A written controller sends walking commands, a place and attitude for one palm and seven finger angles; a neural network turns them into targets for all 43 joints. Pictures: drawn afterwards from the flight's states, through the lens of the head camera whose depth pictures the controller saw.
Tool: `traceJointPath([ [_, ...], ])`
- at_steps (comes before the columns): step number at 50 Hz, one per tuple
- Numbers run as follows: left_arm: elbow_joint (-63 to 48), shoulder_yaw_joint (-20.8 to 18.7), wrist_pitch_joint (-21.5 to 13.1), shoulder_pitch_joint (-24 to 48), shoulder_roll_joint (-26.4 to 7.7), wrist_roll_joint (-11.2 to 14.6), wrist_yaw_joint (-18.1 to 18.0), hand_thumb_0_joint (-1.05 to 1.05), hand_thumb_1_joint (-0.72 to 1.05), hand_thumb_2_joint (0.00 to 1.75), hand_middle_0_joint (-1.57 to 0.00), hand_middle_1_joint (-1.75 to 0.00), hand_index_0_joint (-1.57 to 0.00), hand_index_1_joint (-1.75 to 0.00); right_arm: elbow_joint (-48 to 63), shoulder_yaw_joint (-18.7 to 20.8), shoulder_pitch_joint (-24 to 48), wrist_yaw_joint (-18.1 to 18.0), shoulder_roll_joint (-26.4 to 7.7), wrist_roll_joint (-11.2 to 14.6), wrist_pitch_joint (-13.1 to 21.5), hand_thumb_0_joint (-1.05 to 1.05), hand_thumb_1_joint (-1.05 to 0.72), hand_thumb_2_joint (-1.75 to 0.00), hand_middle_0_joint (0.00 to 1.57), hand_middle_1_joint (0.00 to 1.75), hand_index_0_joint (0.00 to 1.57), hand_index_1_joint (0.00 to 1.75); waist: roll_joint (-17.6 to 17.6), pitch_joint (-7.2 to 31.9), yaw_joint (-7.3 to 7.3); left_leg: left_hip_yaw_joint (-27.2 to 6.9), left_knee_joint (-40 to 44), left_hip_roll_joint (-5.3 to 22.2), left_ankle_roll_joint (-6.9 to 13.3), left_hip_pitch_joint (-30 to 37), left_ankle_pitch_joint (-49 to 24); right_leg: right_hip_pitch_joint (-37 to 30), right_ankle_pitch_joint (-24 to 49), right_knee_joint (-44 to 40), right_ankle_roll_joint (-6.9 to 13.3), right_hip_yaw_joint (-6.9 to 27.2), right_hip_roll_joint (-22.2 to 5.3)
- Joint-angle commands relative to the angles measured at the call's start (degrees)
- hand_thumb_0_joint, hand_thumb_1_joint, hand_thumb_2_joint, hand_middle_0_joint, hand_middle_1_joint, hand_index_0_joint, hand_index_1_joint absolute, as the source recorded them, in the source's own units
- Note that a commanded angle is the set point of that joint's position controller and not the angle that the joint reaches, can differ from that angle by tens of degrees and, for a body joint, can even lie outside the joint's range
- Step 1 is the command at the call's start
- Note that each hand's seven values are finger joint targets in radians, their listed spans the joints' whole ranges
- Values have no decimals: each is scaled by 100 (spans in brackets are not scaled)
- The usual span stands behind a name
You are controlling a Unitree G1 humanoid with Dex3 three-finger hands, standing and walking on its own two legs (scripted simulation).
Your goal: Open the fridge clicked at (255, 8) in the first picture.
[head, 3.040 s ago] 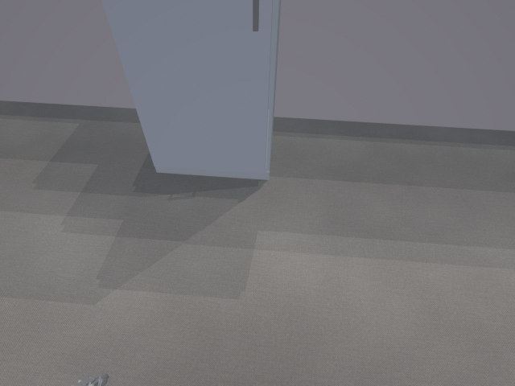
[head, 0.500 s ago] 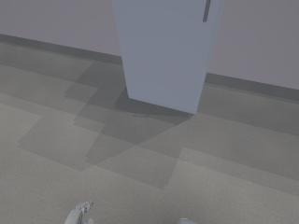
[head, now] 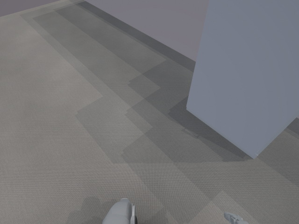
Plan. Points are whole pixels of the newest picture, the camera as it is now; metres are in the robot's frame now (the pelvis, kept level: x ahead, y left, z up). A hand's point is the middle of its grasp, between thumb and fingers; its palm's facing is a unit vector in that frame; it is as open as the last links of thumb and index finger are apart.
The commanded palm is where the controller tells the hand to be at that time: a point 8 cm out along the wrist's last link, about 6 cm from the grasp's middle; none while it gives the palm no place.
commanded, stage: walk to a spot facing it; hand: right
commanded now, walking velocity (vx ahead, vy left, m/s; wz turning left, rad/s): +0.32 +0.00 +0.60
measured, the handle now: out of the picture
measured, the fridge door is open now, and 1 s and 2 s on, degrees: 0 0 0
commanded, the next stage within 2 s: turn to face it in 0.28 s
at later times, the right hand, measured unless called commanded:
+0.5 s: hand (209, 191) +0.27 -0.16 -0.17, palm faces -0.13 +0.96 -0.25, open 7.3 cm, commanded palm none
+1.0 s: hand (213, 173) +0.33 -0.18 -0.17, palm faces +0.06 +0.97 -0.23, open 7.4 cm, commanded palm none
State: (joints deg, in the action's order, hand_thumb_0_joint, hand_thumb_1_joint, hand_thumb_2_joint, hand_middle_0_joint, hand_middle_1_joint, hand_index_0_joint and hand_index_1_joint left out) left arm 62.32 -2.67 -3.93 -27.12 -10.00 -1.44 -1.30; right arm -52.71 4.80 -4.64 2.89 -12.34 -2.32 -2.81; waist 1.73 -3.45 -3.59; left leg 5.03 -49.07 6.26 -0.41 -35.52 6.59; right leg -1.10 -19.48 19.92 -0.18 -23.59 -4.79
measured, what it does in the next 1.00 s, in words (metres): walks ahead: left foot, then right foot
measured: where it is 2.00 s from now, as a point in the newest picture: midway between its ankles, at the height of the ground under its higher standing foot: (151, 216)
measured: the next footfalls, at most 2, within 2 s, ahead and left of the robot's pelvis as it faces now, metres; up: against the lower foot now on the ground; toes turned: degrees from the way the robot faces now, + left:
left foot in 0.14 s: +0.20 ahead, +0.13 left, +0.00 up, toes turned +13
right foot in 0.58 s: +0.35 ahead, -0.07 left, +0.00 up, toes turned +3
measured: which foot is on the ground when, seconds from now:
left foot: up 0.00-0.12, down 0.14-0.60, up 0.62-1.00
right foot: down 0.00-0.12, up 0.14-0.56, down 0.58-1.00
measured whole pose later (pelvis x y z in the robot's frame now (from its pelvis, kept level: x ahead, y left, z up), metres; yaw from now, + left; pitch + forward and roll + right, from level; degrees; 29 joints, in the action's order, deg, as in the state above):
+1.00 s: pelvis +0.26 +0.02 +0.00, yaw -2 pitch +2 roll +2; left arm 56.3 -3.9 2.2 -14.2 -11.0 -1.3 -0.2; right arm -54.8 4.4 -10.4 -1.3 -11.7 -0.8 -2.5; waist -0.4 -2.2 -2.0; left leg -0.2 -48.4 2.3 -3.6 -23.5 24.3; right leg 19.9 -8.1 26.3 3.1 4.0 3.2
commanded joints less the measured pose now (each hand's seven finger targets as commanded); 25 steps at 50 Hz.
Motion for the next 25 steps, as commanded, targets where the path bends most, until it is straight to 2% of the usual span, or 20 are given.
traceJointPath([
  [1,-221,-105,-68,-372,-793,-51,-5,0,90,90,-20,-30,-20,-30,647,-95,845,36,-1,47,243,0,-90,-90,20,30,20,30,-874,-438,-55,306,796,-249,226,-339,455,-465,3242,-465,568,633,-1720],
  [3,-263,-162,-47,-366,-936,-49,8,0,90,90,-20,-30,-20,-30,548,-62,445,5,-138,47,311,0,-90,-90,20,30,20,30,-856,-50,139,572,1140,-598,441,395,945,-662,4936,419,488,388,-1742],
  [4,-353,-186,-36,-187,-1049,-23,10,0,90,90,-20,-30,-20,-30,397,-21,-114,-14,-219,36,359,0,-90,-90,20,30,20,30,-1008,315,419,653,1428,-771,548,1117,959,-620,5563,1210,382,238,-1695],
  [5,-437,-186,-21,-65,-1114,22,37,0,90,90,-20,-30,-20,-30,141,63,-949,-37,-469,19,441,0,-90,-90,20,30,20,30,-846,888,833,742,1918,-930,642,2577,495,-75,5396,2461,158,116,-1523],
  [6,-577,-151,-8,-141,-900,128,132,0,90,90,-20,-30,-20,-30,-76,210,-1712,-97,-1087,7,516,0,-90,-90,20,30,20,30,-3,1654,1152,-508,1971,65,1021,4818,43,1825,3159,4070,-97,213,-1237],
  [7,-865,-71,-39,-6,-512,164,96,0,90,90,-20,-30,-20,-30,-166,338,-2290,-194,-1705,123,547,0,-90,-90,20,30,20,30,859,2229,1172,-3563,2276,1806,1818,5992,-1773,3795,-1468,6109,-460,768,-180],
  [8,-974,-111,-33,513,-674,154,21,0,90,90,-20,-30,-20,-30,-180,360,-2251,-263,-1771,239,489,0,-90,-90,20,30,20,30,327,2007,1178,-3450,2573,1869,1888,5458,-2389,4090,-1340,6493,-301,1730,-283],
  [9,-1019,-140,-31,687,-573,119,15,0,90,90,-20,-30,-20,-30,-56,297,-1819,-268,-1528,225,479,0,-90,-90,20,30,20,30,182,1537,961,-3072,2671,1681,1730,4822,-1956,4173,-752,6569,-295,2051,-458],
  [10,-973,-144,14,814,-607,66,25,0,90,90,-20,-30,-20,-30,23,188,-1421,-294,-1174,227,498,0,-90,-90,20,30,20,30,-124,960,746,-2469,2819,1383,1488,3899,-1783,4003,-297,6177,-302,2163,-669],
  [11,-867,-125,107,780,-517,24,28,0,90,90,-20,-30,-20,-30,48,112,-1100,-315,-936,210,546,0,-90,-90,20,30,20,30,-216,527,495,-1943,3053,1131,1283,2946,-1604,3636,-57,5786,-311,2153,-760],
  [12,-781,-112,198,583,-413,-6,27,0,90,90,-20,-30,-20,-30,73,71,-919,-329,-790,170,589,0,-90,-90,20,30,20,30,-104,359,290,-1668,3224,967,1190,2349,-1496,3353,37,5504,-334,2128,-730],
  [13,-694,-115,246,369,-354,-20,40,0,90,90,-20,-30,-20,-30,42,61,-816,-340,-722,130,625,0,-90,-90,20,30,20,30,20,385,143,-1446,3290,786,1134,2099,-1383,3148,119,5223,-347,2112,-670],
  [14,-660,-109,282,294,-323,-23,48,0,90,90,-20,-30,-20,-30,53,55,-776,-341,-680,106,635,0,-90,-90,20,30,20,30,138,423,58,-1298,3316,671,1133,1858,-1188,3034,164,4941,-380,2067,-641],
  [15,-676,-109,302,324,-285,-38,57,0,90,90,-20,-30,-20,-30,63,75,-778,-336,-603,92,644,0,-90,-90,20,30,20,30,303,411,40,-1248,3348,556,1127,1776,-1016,3043,267,4687,-405,2043,-587],
  [17,-823,-105,306,710,-311,-39,93,0,90,90,-20,-30,-20,-30,35,70,-928,-312,-584,103,648,0,-90,-90,20,30,20,30,407,364,153,-1360,3424,461,1140,1777,-623,3166,517,4267,-419,2036,-508],
  [18,-893,-114,296,857,-306,-30,118,0,90,90,-20,-30,-20,-30,-6,63,-964,-311,-617,92,650,0,-90,-90,20,30,20,30,475,351,165,-1380,3442,455,1133,1798,-467,3174,583,4034,-414,2045,-485],
  [21,-994,-42,275,1369,-310,-7,159,0,90,90,-20,-30,-20,-30,-117,-16,-1151,-332,-562,105,655,0,-90,-90,20,30,20,30,577,359,295,-1316,3320,461,1101,2192,-1003,3087,616,3076,-361,1990,-350],
  [23,-945,6,236,1544,-242,37,177,0,90,90,-20,-30,-20,-30,-254,-64,-1257,-377,-555,99,651,0,-90,-90,20,30,20,30,513,452,384,-1210,3177,551,1033,2491,-1407,2700,582,2414,-293,1936,-200],
  [25,-892,48,218,1745,-235,67,170,0,90,90,-20,-30,-20,-30,-361,-102,-1358,-398,-588,119,622,0,-90,-90,20,30,20,30,523,335,463,-1049,3094,594,899,2569,-1605,2288,678,1903,-223,1904,-22],
])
